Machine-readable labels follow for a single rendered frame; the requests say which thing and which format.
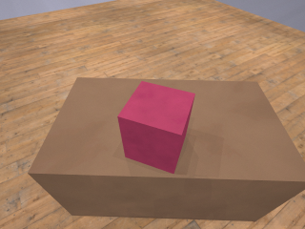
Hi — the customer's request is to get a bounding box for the carton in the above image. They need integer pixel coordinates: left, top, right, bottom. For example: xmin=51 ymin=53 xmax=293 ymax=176
xmin=117 ymin=81 xmax=195 ymax=174

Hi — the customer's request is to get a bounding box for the pedestal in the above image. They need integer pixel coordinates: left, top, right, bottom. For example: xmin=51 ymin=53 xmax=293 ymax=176
xmin=28 ymin=77 xmax=305 ymax=221

